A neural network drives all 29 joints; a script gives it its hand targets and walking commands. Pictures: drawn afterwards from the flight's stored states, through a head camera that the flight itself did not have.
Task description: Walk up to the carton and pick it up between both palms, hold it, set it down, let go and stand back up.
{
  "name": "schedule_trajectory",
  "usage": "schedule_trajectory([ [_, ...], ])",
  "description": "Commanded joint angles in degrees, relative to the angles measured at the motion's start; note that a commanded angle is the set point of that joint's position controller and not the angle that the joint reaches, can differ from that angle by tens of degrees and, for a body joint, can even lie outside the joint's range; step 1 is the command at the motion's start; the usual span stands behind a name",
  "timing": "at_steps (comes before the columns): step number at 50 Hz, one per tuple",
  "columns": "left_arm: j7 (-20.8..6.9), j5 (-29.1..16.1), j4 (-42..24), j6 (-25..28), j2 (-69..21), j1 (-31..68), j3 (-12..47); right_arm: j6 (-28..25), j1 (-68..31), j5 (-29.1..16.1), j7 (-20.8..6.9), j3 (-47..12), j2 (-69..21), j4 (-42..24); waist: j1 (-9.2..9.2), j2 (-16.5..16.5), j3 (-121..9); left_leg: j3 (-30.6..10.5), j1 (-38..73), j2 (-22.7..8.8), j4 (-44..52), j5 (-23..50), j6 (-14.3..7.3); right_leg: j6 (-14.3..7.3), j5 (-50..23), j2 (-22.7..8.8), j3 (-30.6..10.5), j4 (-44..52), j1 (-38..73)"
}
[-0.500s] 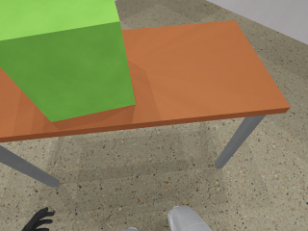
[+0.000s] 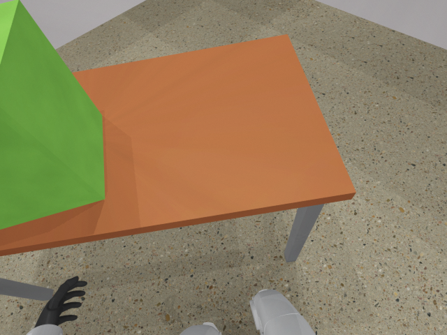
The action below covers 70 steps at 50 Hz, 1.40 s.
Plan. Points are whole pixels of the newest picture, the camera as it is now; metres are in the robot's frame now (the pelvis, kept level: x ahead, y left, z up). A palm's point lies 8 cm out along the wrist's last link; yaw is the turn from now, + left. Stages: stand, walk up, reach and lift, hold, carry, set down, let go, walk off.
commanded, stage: walk up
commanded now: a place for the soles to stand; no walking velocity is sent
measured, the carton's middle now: out of the picture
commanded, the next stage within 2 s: none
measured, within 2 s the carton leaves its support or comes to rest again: neither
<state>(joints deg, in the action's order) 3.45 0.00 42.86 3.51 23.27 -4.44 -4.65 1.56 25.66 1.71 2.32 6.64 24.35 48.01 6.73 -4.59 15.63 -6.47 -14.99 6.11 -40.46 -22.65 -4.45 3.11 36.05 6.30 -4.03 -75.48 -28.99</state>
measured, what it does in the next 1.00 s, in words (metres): steps to the left: right foot, then left foot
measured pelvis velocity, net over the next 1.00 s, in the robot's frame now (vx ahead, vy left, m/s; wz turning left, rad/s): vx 0.05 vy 0.10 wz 0.15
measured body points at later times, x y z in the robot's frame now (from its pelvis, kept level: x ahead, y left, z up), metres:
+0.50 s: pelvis +0.07 -0.08 +0.00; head +0.11 -0.12 +0.44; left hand +0.21 +0.25 -0.07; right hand +0.05 -0.41 -0.15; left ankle +0.10 +0.00 -0.70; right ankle +0.06 -0.15 -0.71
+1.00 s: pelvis +0.05 +0.10 -0.05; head +0.09 +0.07 +0.40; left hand +0.14 +0.45 -0.12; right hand +0.12 -0.22 -0.18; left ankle +0.07 +0.21 -0.71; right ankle +0.06 -0.14 -0.71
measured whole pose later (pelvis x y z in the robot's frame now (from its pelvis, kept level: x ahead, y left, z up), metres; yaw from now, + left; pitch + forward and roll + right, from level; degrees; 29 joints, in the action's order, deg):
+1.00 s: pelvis +0.05 +0.10 -0.05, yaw +9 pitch -7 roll -4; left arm 6.8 0.0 46.3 4.3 22.3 -11.2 -4.6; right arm 3.7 15.2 3.3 -4.0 6.6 24.1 47.8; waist 6.4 -7.9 12.8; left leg -6.0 -25.1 1.3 -64.4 -33.2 -0.8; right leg 0.3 32.4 -10.1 1.2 -56.4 -16.1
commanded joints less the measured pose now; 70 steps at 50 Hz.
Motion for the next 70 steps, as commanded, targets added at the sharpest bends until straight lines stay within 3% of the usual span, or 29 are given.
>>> schedule_trajectory([
  [1,1.8,-3.1,3.4,1.2,12.7,-21.3,-3.2,-1.1,-17.1,1.1,-2.1,0.7,10.1,-10.5,-12.23,3.3,-16.7,-7.8,-6.6,-5.9,-9.7,27.1,-2.4,-6.1,-27.8,-12.6,-5.8,57.3,28.0],
  [3,3.5,-1.9,4.4,1.5,17.3,-20.3,-5.5,1.1,1.9,0.6,-2.9,0.3,5.1,-5.9,-7.12,16.8,-25.5,-9.7,-20.6,0.7,-26.5,-8.7,1.8,5.4,-51.9,-16.7,-11.9,44.6,46.4],
  [4,3.7,-1.1,2.8,1.3,18.6,-19.1,-6.0,1.9,4.3,0.5,-2.5,-0.1,5.0,-6.0,-5.79,14.6,-27.1,-10.1,-20.3,0.5,-29.8,-15.4,2.1,5.5,-53.3,-20.5,-16.5,41.3,43.8],
  [8,4.8,-1.1,0.5,1.1,18.6,-8.5,-5.9,2.7,-1.2,1.4,-2.7,1.6,10.7,-3.2,-4.49,15.3,-18.0,-13.5,-20.1,0.9,-35.3,-4.7,3.0,8.1,-42.9,-27.4,-31.5,55.6,26.6],
  [15,4.2,-1.1,-0.2,0.6,13.6,-9.6,-6.3,3.5,7.1,1.2,-3.2,3.4,10.8,2.5,-2.88,26.0,-10.7,0.7,-7.4,8.4,-14.3,-10.6,3.5,31.3,-81.3,-4.8,5.2,51.7,27.0],
  [19,4.2,0.5,-2.3,-0.5,14.0,-9.2,-7.0,3.7,10.3,1.3,-3.0,4.1,9.8,1.2,0.03,19.9,-12.8,5.5,-10.7,2.4,-2.7,-3.9,1.3,15.4,-71.2,-8.7,0.9,36.3,31.8],
  [23,5.0,0.2,-1.6,-0.8,14.5,-7.9,-5.1,3.6,1.4,2.1,-3.6,4.5,9.1,-2.7,1.08,8.4,-14.4,2.7,-6.4,-5.5,0.6,13.0,-5.5,-11.8,-49.4,-19.3,-11.1,22.9,22.1],
  [28,5.3,0.5,2.9,0.1,17.0,-12.8,-3.9,3.6,-11.5,2.5,-5.9,3.8,10.3,-8.4,-5.87,-0.8,-8.4,-5.2,-19.4,-3.7,-22.6,-0.9,-7.0,-21.7,-15.8,-30.2,-28.0,37.4,11.7],
  [30,5.3,1.0,3.2,0.6,19.7,-13.3,-4.5,4.2,-15.9,3.0,-6.7,3.0,9.8,-11.0,-8.98,0.0,-3.3,-4.8,-28.3,-3.0,-34.0,-7.7,-1.1,-20.6,-9.4,-37.5,-37.5,56.4,12.7],
  [33,5.4,0.4,3.5,1.0,19.1,-7.4,-4.7,3.9,-9.2,3.2,-6.7,3.5,12.2,-8.5,-5.18,-0.2,-1.3,-5.9,-27.2,-4.6,-31.7,-4.6,1.1,-15.0,-13.0,-32.2,-31.2,54.2,11.5],
  [35,5.1,0.7,3.0,1.8,17.8,-5.0,-4.6,3.5,-7.4,2.5,-6.7,3.9,13.0,-6.6,-3.95,2.7,-2.6,-7.0,-25.9,-4.0,-34.5,-5.0,2.0,-18.0,-21.2,-32.1,-26.3,50.8,12.4],
  [43,4.6,0.8,4.3,3.0,19.7,-13.0,-5.0,1.6,-15.8,1.5,-7.0,3.1,11.6,-9.4,-8.84,16.1,-6.9,0.4,-27.1,-7.4,-24.3,-11.4,2.9,-18.6,-44.7,-28.0,-14.2,42.9,21.0],
  [46,4.2,0.9,2.6,2.7,21.3,-4.5,-4.6,0.4,-7.0,0.5,-7.0,3.9,12.0,-6.0,-1.93,18.8,-11.3,4.9,-9.4,-8.4,-8.7,-3.7,2.6,-14.9,-33.1,-24.9,-4.7,37.2,10.8],
  [47,3.8,1.1,0.6,2.3,19.0,1.1,-4.1,-0.2,4.1,0.5,-6.8,4.9,12.9,-2.7,5.01,9.0,-14.8,3.6,6.2,-6.9,-0.9,0.8,1.9,-10.7,-27.4,-18.8,3.5,21.7,0.4],
  [48,3.9,1.0,0.3,2.2,12.7,-0.9,-2.7,-0.5,10.5,1.1,-6.0,6.8,19.8,-0.1,7.94,-12.8,-13.3,-19.2,11.6,-13.4,11.2,8.4,0.6,-4.7,-10.7,-6.2,5.9,-3.7,-11.4],
  [49,4.8,-0.1,-0.3,2.1,10.5,-3.7,-1.4,-0.5,7.3,-0.3,-5.4,6.3,20.7,-1.6,4.65,-14.3,-10.6,-36.8,7.7,-16.2,20.4,15.6,0.1,-4.8,8.6,-0.6,-1.1,-4.4,-16.6],
  [51,4.5,0.2,1.1,1.7,12.4,-6.4,-1.6,-0.3,0.8,-1.1,-4.2,6.3,21.2,-2.4,2.51,-9.9,-12.6,-45.6,7.4,-19.3,27.0,0.8,4.1,-5.6,6.9,-1.9,-4.1,-5.8,-14.5],
  [53,3.8,-0.5,2.6,1.2,13.2,-5.4,-2.1,-0.2,-4.6,-0.8,-3.2,5.4,18.1,-3.6,0.08,-5.0,-6.5,-39.5,-1.5,-16.5,30.1,-2.1,12.3,-6.6,1.0,-3.1,-8.4,-7.6,-12.3],
  [55,3.1,-1.2,5.3,-0.2,12.2,-13.6,-2.5,-0.1,-7.5,-0.7,-2.5,5.5,16.1,-3.2,-2.20,-14.8,-6.2,-20.0,-3.1,-7.0,30.2,15.9,28.0,-6.4,1.6,-0.5,-4.3,0.5,-3.0],
  [58,2.1,-0.1,9.1,-0.6,12.4,-30.9,-4.7,-0.5,-16.6,-1.7,-2.0,4.8,13.4,-4.9,-11.92,-16.8,-8.3,-7.6,-5.1,-2.9,28.4,46.8,37.6,-4.8,2.6,2.4,2.5,17.1,16.9],
  [60,3.0,-1.6,12.1,-0.7,16.2,-48.9,-6.8,-0.4,-34.4,-2.0,-1.4,4.9,11.9,-10.9,-27.89,-2.5,-15.3,1.9,-4.2,1.4,-16.3,82.2,31.6,-13.1,-6.7,-8.4,6.2,51.3,30.9],
  [61,3.5,-2.1,10.8,-0.2,14.5,-43.2,-6.6,-1.0,-31.6,-3.5,-0.8,2.2,7.2,-11.4,-29.33,17.5,-18.2,5.9,-7.2,3.6,-39.5,66.4,22.3,-14.6,-29.0,-16.3,2.7,69.2,36.2],
  [62,3.7,-0.9,7.9,0.0,13.1,-31.3,-6.0,-1.8,-24.0,-4.5,-0.4,0.9,4.2,-9.1,-22.71,40.2,-22.1,2.1,-28.0,3.9,-47.3,-8.4,11.2,-15.4,-38.8,-19.6,-13.5,53.8,50.9],
  [63,3.2,1.2,4.5,-0.7,7.2,-16.9,-3.0,-2.4,-18.3,-2.6,0.3,-1.0,2.5,-7.9,-12.52,33.7,-19.7,-5.7,-32.2,-2.9,-34.3,-16.9,2.9,-15.4,-41.6,-16.8,-16.1,44.5,44.5],
  [65,2.1,2.0,0.2,-1.9,8.9,-1.9,-3.2,-3.4,-7.9,-2.4,0.8,-0.3,5.9,-3.6,-2.86,24.6,-18.1,-9.4,-17.7,-6.8,-33.8,-22.3,0.1,-16.0,-43.1,-18.5,-13.5,42.5,24.3],
  [66,0.4,1.3,-1.8,-2.3,8.0,2.5,-2.2,-3.1,-3.2,-2.1,0.4,-0.2,7.6,-2.7,-0.44,16.9,-15.3,-8.0,-11.6,-3.7,-43.0,-11.1,-1.0,-16.1,-26.1,-15.7,-8.1,42.8,10.1],
  [67,0.4,1.4,-3.8,-1.5,12.7,5.2,-2.1,-1.2,-6.3,-3.2,-1.8,1.4,9.8,-4.6,-0.31,19.4,-14.3,-2.6,-5.8,-3.3,-41.3,-5.0,0.6,-20.0,-11.5,-26.3,-24.0,54.8,0.4],
  [68,0.0,0.6,-3.6,-0.5,14.9,5.0,-1.9,-0.5,-8.4,-2.4,-2.9,1.4,11.0,-5.0,-0.19,19.8,-8.0,-1.9,-4.8,-6.0,-34.8,-0.1,0.5,-18.2,4.6,-25.1,-24.6,59.9,-5.8],
  [70,-0.4,2.4,-4.1,-0.9,14.7,6.5,-1.7,-2.9,-4.6,-3.3,-2.6,1.1,10.5,-0.8,1.02,18.9,-7.7,-1.6,6.1,-10.5,-5.3,1.9,-0.3,-12.3,-10.5,-17.7,-13.8,48.8,-4.8],
])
